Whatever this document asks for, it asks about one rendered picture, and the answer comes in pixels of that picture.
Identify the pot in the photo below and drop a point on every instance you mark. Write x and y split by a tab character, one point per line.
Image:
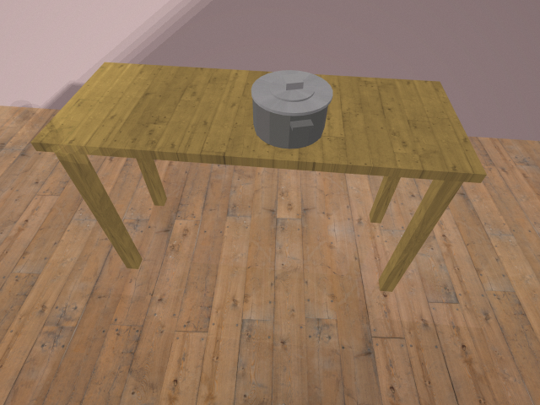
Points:
288	132

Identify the table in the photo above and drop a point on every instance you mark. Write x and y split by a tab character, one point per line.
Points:
375	126

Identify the knob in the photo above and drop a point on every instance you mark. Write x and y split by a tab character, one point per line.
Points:
292	81

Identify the lid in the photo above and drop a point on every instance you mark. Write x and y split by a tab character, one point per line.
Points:
270	94

